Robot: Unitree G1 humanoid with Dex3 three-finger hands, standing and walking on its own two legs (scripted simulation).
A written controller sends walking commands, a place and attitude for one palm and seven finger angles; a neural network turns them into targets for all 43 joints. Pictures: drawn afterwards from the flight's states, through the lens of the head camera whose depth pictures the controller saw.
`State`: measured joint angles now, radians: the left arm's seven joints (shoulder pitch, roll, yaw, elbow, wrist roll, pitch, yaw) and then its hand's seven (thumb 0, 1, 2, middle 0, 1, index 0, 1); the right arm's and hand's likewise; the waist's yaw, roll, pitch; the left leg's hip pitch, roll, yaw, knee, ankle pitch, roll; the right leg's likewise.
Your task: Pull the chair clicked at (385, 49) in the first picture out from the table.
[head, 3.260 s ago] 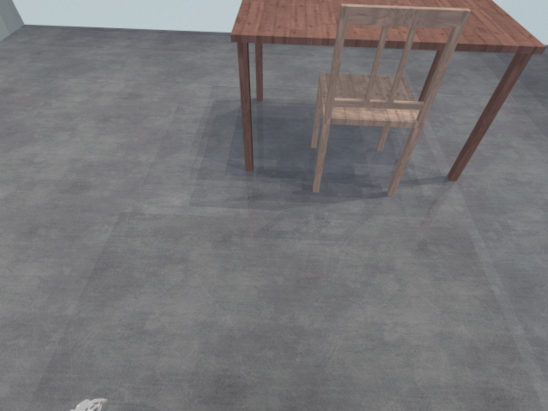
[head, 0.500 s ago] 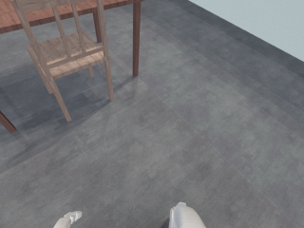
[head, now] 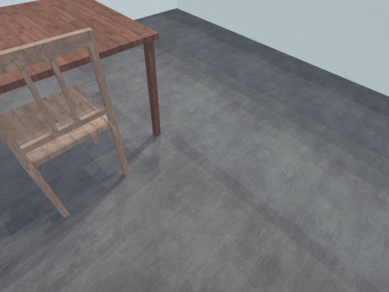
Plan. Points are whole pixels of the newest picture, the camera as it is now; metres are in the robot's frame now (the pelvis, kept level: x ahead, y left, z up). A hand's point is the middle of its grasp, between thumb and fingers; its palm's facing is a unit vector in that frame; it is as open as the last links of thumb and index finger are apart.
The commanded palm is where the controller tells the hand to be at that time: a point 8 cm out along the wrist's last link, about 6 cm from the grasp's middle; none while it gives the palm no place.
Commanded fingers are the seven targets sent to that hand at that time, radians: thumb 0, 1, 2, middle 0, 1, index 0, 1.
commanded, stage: walk to a spot facing it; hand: left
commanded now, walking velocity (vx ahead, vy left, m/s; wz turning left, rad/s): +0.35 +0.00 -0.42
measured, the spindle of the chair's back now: (40, 102) +0.70 +0.61 -0.08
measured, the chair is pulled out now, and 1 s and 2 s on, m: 0.00 0.00 0.00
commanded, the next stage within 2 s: turn to face it in 0.56 s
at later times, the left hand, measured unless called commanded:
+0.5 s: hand (159, 210) +0.37 +0.12 -0.17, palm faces -0.29 -0.94 -0.19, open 7.3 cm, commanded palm none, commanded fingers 0.00 0.90 0.90 -0.20 -0.30 -0.20 -0.30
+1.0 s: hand (169, 180) +0.48 +0.11 -0.18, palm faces -0.16 -0.97 -0.15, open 7.3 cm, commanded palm none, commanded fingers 0.00 0.90 0.90 -0.20 -0.30 -0.20 -0.30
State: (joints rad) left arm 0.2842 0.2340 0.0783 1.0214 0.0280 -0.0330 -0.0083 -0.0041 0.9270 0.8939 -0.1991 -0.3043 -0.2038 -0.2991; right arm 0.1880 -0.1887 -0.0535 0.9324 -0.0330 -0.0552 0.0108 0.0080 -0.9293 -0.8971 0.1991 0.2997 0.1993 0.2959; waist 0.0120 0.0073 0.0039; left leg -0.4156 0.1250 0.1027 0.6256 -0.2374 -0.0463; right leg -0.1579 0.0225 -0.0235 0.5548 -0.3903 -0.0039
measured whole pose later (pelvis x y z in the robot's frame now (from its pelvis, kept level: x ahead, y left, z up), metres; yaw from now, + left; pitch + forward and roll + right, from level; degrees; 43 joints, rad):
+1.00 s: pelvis +0.39 -0.05 +0.00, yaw -13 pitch -2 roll -2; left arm 0.22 0.18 0.05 1.02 0.02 0.00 0.03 0.01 0.92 0.89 -0.20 -0.30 -0.20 -0.30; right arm 0.18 -0.14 -0.03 0.99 -0.03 0.00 0.00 0.00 -0.91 -0.90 0.20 0.30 0.20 0.30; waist 0.01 -0.03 0.04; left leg -0.40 0.04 0.11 0.66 -0.25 0.07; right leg -0.24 -0.04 -0.14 0.82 -0.52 0.03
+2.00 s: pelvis +0.40 -0.08 +0.00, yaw +21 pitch +1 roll +1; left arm 0.27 0.27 0.07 0.94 0.02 0.06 0.02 0.01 0.90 0.89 -0.20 -0.30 -0.21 -0.30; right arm 0.08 -0.25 -0.06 0.87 -0.02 0.03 0.02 0.01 -0.91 -0.90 0.20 0.30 0.20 0.30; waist 0.03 -0.05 0.11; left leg -0.30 0.01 0.08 0.64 -0.35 0.03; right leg -0.37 -0.18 -0.13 1.00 -0.55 0.08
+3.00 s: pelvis +0.42 -0.06 +0.02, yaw +45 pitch -1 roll +0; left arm 0.29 0.23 0.05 1.03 0.03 0.02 -0.01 0.01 0.91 0.89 -0.20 -0.30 -0.20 -0.30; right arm 0.29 -0.16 -0.02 1.01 -0.02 -0.02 -0.01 0.01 -0.91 -0.90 0.20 0.30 0.20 0.30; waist 0.01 -0.03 0.01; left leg -0.10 -0.04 0.05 0.36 -0.25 0.06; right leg -0.44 -0.10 -0.06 0.95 -0.35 0.03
